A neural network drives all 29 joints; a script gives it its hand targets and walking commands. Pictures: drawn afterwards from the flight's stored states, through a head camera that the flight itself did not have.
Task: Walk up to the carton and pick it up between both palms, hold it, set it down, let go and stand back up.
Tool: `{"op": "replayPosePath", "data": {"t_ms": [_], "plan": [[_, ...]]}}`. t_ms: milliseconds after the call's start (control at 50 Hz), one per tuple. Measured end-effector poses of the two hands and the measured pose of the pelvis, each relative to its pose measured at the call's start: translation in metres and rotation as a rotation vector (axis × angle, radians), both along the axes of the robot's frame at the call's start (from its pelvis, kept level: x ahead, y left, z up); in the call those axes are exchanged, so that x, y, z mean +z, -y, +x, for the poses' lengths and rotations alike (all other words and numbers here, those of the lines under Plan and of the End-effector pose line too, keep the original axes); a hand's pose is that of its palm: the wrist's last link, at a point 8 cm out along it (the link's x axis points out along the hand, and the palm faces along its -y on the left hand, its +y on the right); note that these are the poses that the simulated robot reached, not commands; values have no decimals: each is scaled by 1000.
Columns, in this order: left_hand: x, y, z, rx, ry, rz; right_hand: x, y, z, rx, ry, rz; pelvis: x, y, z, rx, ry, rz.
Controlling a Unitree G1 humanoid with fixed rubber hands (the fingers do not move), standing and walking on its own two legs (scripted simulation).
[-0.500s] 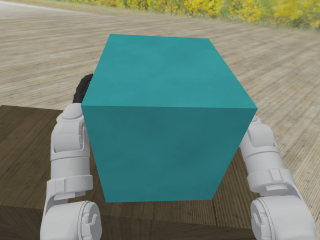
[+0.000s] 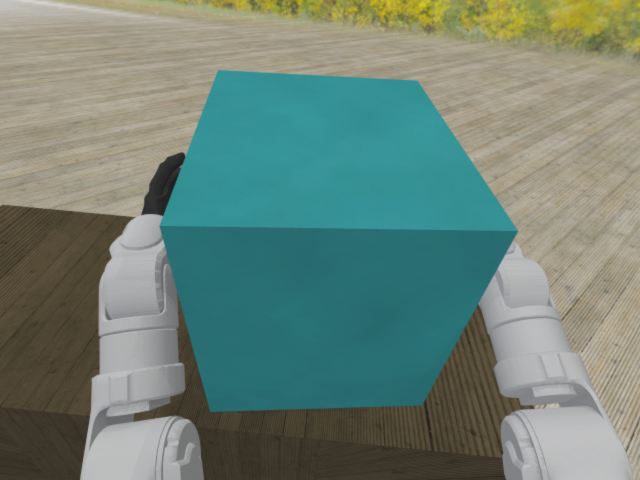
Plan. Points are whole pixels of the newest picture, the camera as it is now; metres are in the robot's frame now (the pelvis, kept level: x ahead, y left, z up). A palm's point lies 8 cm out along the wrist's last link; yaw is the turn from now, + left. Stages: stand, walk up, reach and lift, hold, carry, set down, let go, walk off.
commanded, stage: hold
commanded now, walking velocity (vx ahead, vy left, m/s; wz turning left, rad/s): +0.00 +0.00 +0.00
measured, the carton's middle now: (319, 237) +0.38 +0.00 +0.18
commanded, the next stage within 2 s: none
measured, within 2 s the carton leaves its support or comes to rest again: neither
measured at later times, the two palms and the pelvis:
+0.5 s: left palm (160, 217) +0.36 +0.18 +0.22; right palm (469, 221) +0.36 -0.18 +0.23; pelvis +0.00 +0.00 +0.00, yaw +0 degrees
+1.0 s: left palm (160, 211) +0.36 +0.18 +0.23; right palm (469, 216) +0.36 -0.18 +0.23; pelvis +0.00 +0.00 +0.00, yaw +0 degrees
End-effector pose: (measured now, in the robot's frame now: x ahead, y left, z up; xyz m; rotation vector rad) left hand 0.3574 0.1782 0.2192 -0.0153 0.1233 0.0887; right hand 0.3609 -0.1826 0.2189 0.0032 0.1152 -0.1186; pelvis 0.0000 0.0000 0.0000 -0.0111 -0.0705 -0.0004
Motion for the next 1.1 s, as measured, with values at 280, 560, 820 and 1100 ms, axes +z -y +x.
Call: {"op": "replayPosePath", "data": {"t_ms": [280,560,820,1100], "plan": [[2,0,2,1,-1,-3,3,0,2,2,-1,-11,0,1,1,-1,2,0],[7,-2,-2,-2,10,1,7,-2,-3,0,10,-4,0,-4,0,-2,9,-1],[8,-5,4,-1,-3,-4,10,-5,4,6,-2,-16,0,-3,-4,-1,0,0],[8,0,5,-5,-9,1,7,0,4,-1,-7,-10,0,-2,1,-2,3,-1]]}}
